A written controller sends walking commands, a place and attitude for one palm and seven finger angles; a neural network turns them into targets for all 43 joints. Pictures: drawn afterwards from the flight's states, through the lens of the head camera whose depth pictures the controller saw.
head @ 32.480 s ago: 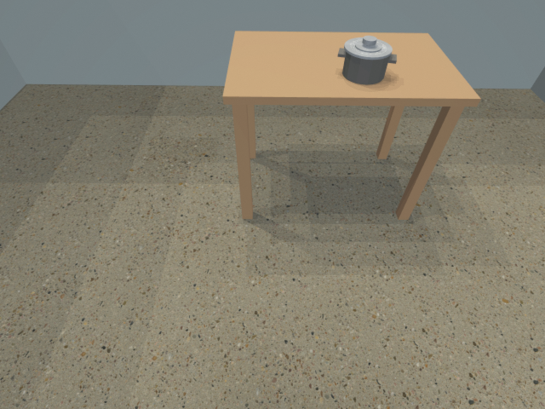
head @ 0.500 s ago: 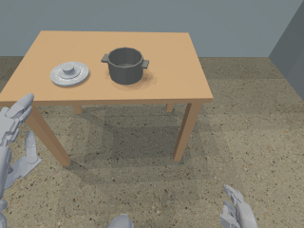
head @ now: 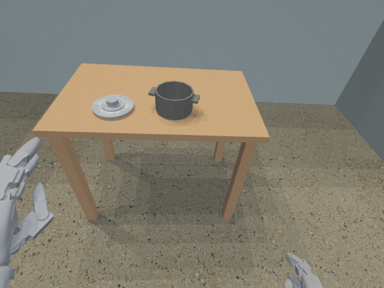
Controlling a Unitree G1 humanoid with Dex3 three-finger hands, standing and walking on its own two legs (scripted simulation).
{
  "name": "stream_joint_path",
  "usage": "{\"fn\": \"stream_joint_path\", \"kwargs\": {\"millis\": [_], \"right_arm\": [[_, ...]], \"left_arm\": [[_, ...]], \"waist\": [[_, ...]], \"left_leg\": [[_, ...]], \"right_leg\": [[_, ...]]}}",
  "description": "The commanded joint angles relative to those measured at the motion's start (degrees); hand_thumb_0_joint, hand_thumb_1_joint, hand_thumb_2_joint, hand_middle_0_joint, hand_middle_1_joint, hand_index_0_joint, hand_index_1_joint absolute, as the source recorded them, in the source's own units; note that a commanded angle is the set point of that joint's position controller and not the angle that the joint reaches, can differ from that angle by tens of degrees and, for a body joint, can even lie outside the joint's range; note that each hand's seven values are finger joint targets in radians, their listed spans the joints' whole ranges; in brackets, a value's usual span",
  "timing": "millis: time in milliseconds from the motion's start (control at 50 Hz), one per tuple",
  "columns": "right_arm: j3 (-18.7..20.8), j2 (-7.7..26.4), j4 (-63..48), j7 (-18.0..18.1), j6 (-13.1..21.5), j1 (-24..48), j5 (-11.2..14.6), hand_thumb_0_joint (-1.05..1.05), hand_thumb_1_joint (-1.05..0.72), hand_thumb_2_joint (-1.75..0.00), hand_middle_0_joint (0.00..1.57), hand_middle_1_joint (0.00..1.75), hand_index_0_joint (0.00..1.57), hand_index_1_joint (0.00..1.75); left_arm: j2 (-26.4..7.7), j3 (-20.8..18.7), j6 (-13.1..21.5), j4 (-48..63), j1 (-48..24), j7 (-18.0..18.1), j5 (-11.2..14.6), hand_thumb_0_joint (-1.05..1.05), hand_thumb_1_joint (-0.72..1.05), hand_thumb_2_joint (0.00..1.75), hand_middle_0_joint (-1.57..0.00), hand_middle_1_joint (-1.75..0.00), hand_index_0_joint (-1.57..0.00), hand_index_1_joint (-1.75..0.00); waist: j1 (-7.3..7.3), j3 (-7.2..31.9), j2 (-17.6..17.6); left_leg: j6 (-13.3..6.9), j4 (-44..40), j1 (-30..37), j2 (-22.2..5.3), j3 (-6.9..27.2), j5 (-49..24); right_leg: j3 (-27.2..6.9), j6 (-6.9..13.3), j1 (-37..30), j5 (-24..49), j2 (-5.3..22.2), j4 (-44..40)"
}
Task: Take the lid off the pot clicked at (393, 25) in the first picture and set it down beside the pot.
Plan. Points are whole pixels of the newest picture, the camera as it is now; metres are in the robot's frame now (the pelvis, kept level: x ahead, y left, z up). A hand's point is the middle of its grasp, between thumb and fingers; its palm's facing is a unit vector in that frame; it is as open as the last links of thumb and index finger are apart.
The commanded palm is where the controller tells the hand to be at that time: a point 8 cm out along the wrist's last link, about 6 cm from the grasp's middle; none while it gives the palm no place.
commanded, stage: stop stepping back and stand still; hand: left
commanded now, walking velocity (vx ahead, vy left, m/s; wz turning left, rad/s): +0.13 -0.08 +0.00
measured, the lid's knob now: (112, 100) +0.79 +0.36 -0.05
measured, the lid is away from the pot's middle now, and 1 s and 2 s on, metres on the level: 0.25 0.25 0.25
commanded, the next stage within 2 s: let the arm hang, fingers relaxed in 1.22 s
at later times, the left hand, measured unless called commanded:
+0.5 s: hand out of the picture +0.12 +0.21 -0.15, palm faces +0.07 -0.97 -0.22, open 7.4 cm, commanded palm none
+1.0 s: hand out of the picture +0.02 +0.20 -0.17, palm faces +0.06 -0.98 -0.19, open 7.3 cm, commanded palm none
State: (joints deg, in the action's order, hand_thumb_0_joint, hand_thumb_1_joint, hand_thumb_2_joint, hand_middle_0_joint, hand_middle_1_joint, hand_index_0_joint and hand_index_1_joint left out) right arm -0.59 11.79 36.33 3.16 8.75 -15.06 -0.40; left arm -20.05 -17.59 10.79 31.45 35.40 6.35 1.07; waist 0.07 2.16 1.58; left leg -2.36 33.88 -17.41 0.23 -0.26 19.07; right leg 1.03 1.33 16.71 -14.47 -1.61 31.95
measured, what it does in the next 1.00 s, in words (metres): stands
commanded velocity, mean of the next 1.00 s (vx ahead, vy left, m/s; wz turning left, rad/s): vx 0.02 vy -0.01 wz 0.00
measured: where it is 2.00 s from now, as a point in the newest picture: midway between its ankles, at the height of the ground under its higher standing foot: outside the picture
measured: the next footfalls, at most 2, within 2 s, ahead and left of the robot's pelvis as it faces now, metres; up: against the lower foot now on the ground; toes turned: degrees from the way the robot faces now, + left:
none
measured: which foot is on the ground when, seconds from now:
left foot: down 0.00-1.00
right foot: down 0.00-1.00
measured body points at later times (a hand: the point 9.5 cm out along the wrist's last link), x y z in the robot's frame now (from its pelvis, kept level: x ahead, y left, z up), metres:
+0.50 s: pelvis +0.00 +0.01 -0.01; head +0.00 +0.02 +0.44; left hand +0.12 +0.26 -0.13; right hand +0.09 -0.25 -0.13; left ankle +0.00 +0.13 -0.73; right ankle +0.01 -0.09 -0.73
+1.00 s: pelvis +0.03 +0.03 +0.01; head +0.05 +0.03 +0.46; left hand +0.02 +0.25 -0.15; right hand +0.03 -0.19 -0.15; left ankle +0.00 +0.14 -0.73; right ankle +0.01 -0.09 -0.73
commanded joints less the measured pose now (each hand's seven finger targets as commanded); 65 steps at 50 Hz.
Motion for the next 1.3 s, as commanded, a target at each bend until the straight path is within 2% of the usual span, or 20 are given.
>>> {"fn": "stream_joint_path", "kwargs": {"millis": [0,60,100,140,160,200,220,240,280,320,360,380,420,440,480,560,600,720,940,1280], "right_arm": [[2.01,6.46,-10.71,1.56,3.72,8.91,0.96,0.00,-0.90,-0.90,0.20,0.30,0.20,0.30],[2.21,6.21,-10.56,0.62,3.96,7.78,1.18,0.00,-0.90,-0.90,0.20,0.30,0.20,0.30],[2.17,6.95,-10.59,0.63,3.32,8.54,1.17,0.00,-0.90,-0.90,0.20,0.30,0.20,0.30],[2.29,6.98,-10.21,0.87,2.69,8.36,0.83,0.00,-0.90,-0.90,0.20,0.30,0.20,0.30],[2.61,6.96,-9.88,1.01,2.21,8.38,0.43,0.00,-0.90,-0.90,0.20,0.30,0.20,0.30],[3.28,6.61,-8.98,0.79,1.86,7.89,0.23,0.00,-0.90,-0.90,0.20,0.30,0.20,0.30],[3.26,6.25,-8.07,0.37,1.57,7.31,0.27,0.00,-0.90,-0.90,0.20,0.30,0.20,0.30],[6.60,14.28,3.84,-4.47,0.79,4.31,-0.25,0.00,-0.90,-0.90,0.20,0.30,0.20,0.30],[4.45,5.95,0.57,-4.76,-5.87,0.02,0.66,0.00,-0.90,-0.90,0.20,0.30,0.20,0.30],[3.90,5.41,-0.42,-4.75,-7.34,-0.46,-0.29,0.00,-0.90,-0.90,0.20,0.30,0.20,0.30],[4.39,6.35,1.20,-4.44,-8.03,-1.69,-1.45,0.00,-0.90,-0.90,0.20,0.30,0.20,0.30],[4.66,7.14,2.29,-4.18,-7.98,-3.28,-1.77,0.00,-0.90,-0.90,0.20,0.30,0.20,0.30],[5.25,12.06,3.18,-3.10,-7.56,-1.77,-2.46,0.00,-0.90,-0.90,0.20,0.30,0.20,0.30],[5.13,12.24,4.32,-2.58,-7.30,-1.41,-2.49,0.00,-0.90,-0.90,0.20,0.30,0.20,0.30],[4.48,11.14,7.28,-2.09,-6.95,-0.29,-1.75,0.00,-0.90,-0.90,0.20,0.30,0.20,0.30],[3.83,4.98,12.19,-1.64,-7.12,-2.95,-0.37,0.00,-0.90,-0.90,0.20,0.30,0.20,0.30],[3.65,2.77,14.63,-1.79,-7.73,-4.46,-0.02,0.00,-0.90,-0.90,0.20,0.30,0.20,0.30],[3.49,3.36,20.22,-1.30,-8.12,-6.39,-0.25,0.00,-0.90,-0.90,0.20,0.30,0.20,0.30],[3.26,1.60,24.39,-0.99,-8.08,-6.05,-0.14,0.00,-0.90,-0.90,0.20,0.30,0.20,0.30],[3.27,1.10,25.86,-0.84,-7.91,-5.80,-0.18,0.00,-0.90,-0.90,0.20,0.30,0.20,0.30]], "left_arm": [[-11.68,-8.87,3.67,14.36,-7.53,2.24,0.17,0.00,0.90,0.90,-0.20,-0.30,-0.20,-0.30],[-9.46,-7.13,2.00,10.26,-4.33,1.81,0.27,0.00,0.90,0.90,-0.20,-0.30,-0.20,-0.30],[-9.10,-6.33,1.49,7.99,-2.72,1.49,-0.06,0.00,0.90,0.90,-0.20,-0.30,-0.20,-0.30],[-10.00,-6.52,2.22,8.99,-5.53,1.02,-0.15,0.00,0.90,0.90,-0.20,-0.30,-0.20,-0.30],[-11.33,-7.52,2.41,9.10,-7.03,0.90,0.00,0.00,0.90,0.90,-0.20,-0.30,-0.20,-0.30],[-12.76,-8.80,2.26,9.61,-5.68,1.07,0.03,0.00,0.90,0.90,-0.20,-0.30,-0.20,-0.30],[-11.77,-8.13,2.28,9.68,-5.97,1.09,0.29,0.00,0.90,0.90,-0.20,-0.30,-0.20,-0.30],[-1.73,7.63,-6.53,-35.18,-13.09,-3.68,-6.23,0.00,0.90,0.90,-0.20,-0.30,-0.20,-0.30],[0.52,8.79,-10.01,-38.20,-12.93,-5.49,-4.67,0.00,0.90,0.90,-0.20,-0.30,-0.20,-0.30],[0.96,10.46,-10.85,-43.60,-16.63,-5.51,-4.12,0.00,0.90,0.90,-0.20,-0.30,-0.20,-0.30],[0.42,11.46,-10.92,-51.47,-18.51,-5.18,-3.66,0.00,0.90,0.90,-0.20,-0.30,-0.20,-0.30],[0.25,12.03,-11.08,-54.80,-18.99,-5.28,-3.24,0.00,0.90,0.90,-0.20,-0.30,-0.20,-0.30],[3.29,13.67,-11.36,-59.07,-18.90,-6.11,-2.42,0.00,0.90,0.90,-0.20,-0.30,-0.20,-0.30],[2.67,13.88,-11.13,-61.90,-20.78,-6.30,-2.37,0.00,0.90,0.90,-0.20,-0.30,-0.20,-0.30],[1.77,14.07,-10.77,-69.26,-19.81,-6.29,-2.06,0.00,0.90,0.90,-0.20,-0.30,-0.20,-0.30],[-0.09,13.46,-9.33,-79.50,-14.64,-5.16,-1.95,0.00,0.90,0.90,-0.20,-0.30,-0.20,-0.30],[-0.63,13.98,-9.24,-82.17,-16.64,-4.93,-1.83,0.00,0.90,0.90,-0.20,-0.30,-0.20,-0.30],[3.54,16.01,-10.37,-88.54,-16.45,-4.75,-1.35,0.00,0.90,0.90,-0.20,-0.30,-0.20,-0.30],[5.80,16.60,-10.42,-92.89,-16.34,-4.02,-1.57,0.00,0.90,0.90,-0.20,-0.30,-0.20,-0.30],[5.57,16.11,-10.11,-93.51,-17.77,-3.85,-1.45,0.00,0.90,0.90,-0.20,-0.30,-0.20,-0.30]], "waist": [[-0.47,-1.55,-20.07],[-0.36,-3.42,-9.80],[-0.41,-2.85,-8.25],[-0.96,-2.97,-6.31],[-1.15,-2.61,-3.24],[-0.47,-3.20,8.87],[-0.93,-2.71,9.11],[-3.27,-3.07,3.40],[-1.63,0.45,3.12],[-1.85,-3.54,10.44],[-2.24,-5.10,11.70],[-2.68,-3.95,7.48],[-1.00,-2.69,-9.82],[-0.94,-1.17,-10.49],[0.75,-2.00,-14.50],[0.32,3.90,-2.37],[-0.99,1.91,-0.91],[-0.50,-3.07,-5.47],[-0.40,-4.61,-1.34],[-0.39,-4.84,-2.72]], "left_leg": [[-4.95,-27.97,-6.88,-14.77,20.92,31.74],[-5.02,-23.71,-7.39,-12.99,14.83,19.55],[-2.73,-20.21,-8.80,-9.49,10.13,19.45],[-1.52,-14.05,-8.81,-5.96,6.66,17.36],[-0.84,-8.84,-8.11,-3.86,4.29,15.59],[0.74,11.91,-6.99,0.74,0.28,6.14],[0.86,17.95,-6.82,0.56,0.03,2.12],[1.27,23.83,-16.62,-4.93,1.89,5.47],[1.59,21.70,-10.57,-2.23,-0.17,9.12],[0.72,14.93,-9.37,-1.80,-1.80,8.67],[-0.11,3.16,-3.44,-1.51,-1.61,4.09],[-1.48,-2.69,1.76,-3.28,1.92,-4.49],[-7.49,-10.70,3.39,-15.21,17.95,-9.59],[-8.08,-13.67,0.16,-16.09,19.71,-9.50],[-5.18,-11.97,-2.24,-12.85,12.19,-17.95],[1.45,0.32,0.02,-4.04,-1.85,-12.25],[1.80,0.21,1.75,-3.26,-2.12,-6.96],[-0.92,-9.93,5.06,-8.46,2.20,-13.65],[-0.91,-12.04,6.49,-7.72,1.41,-15.22],[-0.36,-12.19,8.42,-7.12,0.31,-18.84]], "right_leg": [[0.69,-1.99,0.34,-11.28,-1.29,14.89],[1.20,-1.46,-2.79,-11.91,0.12,7.73],[3.08,-0.93,-8.79,-8.49,-0.59,-3.52],[-0.65,0.70,-9.26,-8.06,1.68,-10.46],[-5.68,2.37,-6.71,-11.10,4.74,-12.82],[-25.05,7.28,2.04,-29.80,15.34,-25.01],[-25.84,8.87,2.01,-22.99,17.77,-25.15],[-12.59,10.44,-0.38,4.80,22.17,-10.53],[-8.61,10.05,3.06,-1.73,16.86,-8.74],[-6.39,8.28,4.34,-5.27,15.30,-9.89],[-7.05,6.49,4.89,0.32,14.71,-7.38],[-6.04,4.29,6.90,0.77,12.49,-2.73],[0.94,-0.88,10.82,-4.69,3.29,8.29],[0.60,-1.10,6.45,-7.79,1.95,9.60],[-0.19,-0.48,-0.11,-3.08,2.35,5.63],[-9.88,3.97,-11.05,20.81,11.58,-6.32],[-10.93,5.69,-8.79,20.57,13.50,-9.30],[-1.32,1.13,-4.73,9.58,6.47,-8.09],[-0.73,0.45,-6.00,10.82,6.98,-9.28],[-1.23,0.34,-7.31,14.15,7.59,-10.16]]}}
